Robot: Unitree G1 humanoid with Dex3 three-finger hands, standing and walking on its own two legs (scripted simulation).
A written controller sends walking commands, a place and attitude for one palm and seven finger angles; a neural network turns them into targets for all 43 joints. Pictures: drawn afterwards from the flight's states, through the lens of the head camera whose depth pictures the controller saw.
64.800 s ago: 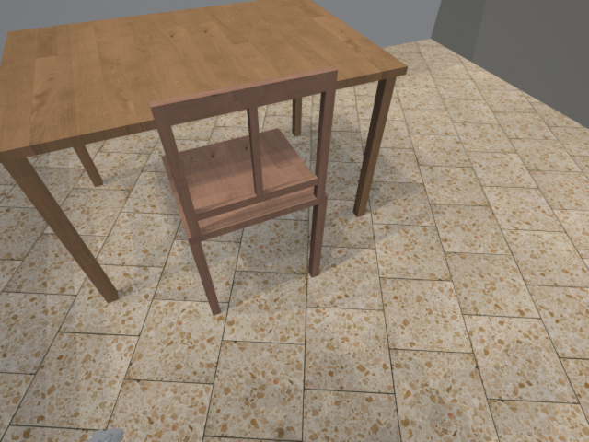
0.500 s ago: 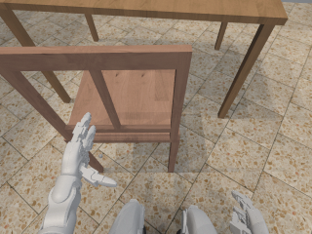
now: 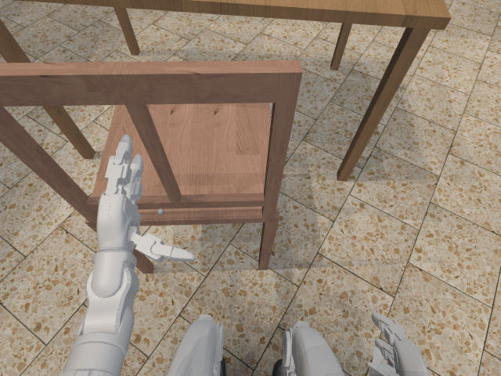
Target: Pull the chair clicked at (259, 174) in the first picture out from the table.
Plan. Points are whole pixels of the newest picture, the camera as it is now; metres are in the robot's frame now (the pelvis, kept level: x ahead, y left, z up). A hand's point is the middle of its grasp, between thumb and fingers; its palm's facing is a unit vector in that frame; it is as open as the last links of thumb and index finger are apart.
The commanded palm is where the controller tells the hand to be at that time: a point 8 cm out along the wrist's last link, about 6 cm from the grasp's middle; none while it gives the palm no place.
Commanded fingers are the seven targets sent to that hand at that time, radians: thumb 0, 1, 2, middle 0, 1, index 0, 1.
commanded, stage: push the fingers through the gap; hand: left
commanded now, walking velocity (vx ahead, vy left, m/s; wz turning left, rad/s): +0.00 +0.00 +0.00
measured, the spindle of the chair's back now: (159, 160) +0.45 +0.17 +0.03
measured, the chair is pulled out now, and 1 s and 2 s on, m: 0.23 0.23 0.23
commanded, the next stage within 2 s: hook a spindle and tug to test in 1.02 s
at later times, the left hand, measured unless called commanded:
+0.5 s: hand (165, 192) +0.40 +0.16 +0.01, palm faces +0.02 -1.00 -0.05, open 16.9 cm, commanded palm +0.38 +0.21 +0.03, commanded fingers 0.00 -0.50 0.30 -0.06 -0.08 -0.06 -0.08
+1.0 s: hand (161, 178) +0.42 +0.17 +0.03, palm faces +0.09 -1.00 -0.02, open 16.9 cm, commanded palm +0.39 +0.22 +0.03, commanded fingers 0.00 -0.50 0.30 -0.06 -0.08 -0.06 -0.08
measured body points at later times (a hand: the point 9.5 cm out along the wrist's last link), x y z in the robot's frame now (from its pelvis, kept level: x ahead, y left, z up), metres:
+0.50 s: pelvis +0.00 +0.00 +0.00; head +0.12 +0.00 +0.43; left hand +0.39 +0.21 +0.02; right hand +0.13 -0.26 -0.12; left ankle +0.04 +0.12 -0.62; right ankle +0.03 -0.10 -0.62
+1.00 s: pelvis +0.00 +0.01 +0.00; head +0.12 +0.02 +0.43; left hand +0.41 +0.22 +0.03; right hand +0.09 -0.25 -0.12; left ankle +0.04 +0.12 -0.62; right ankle +0.03 -0.10 -0.62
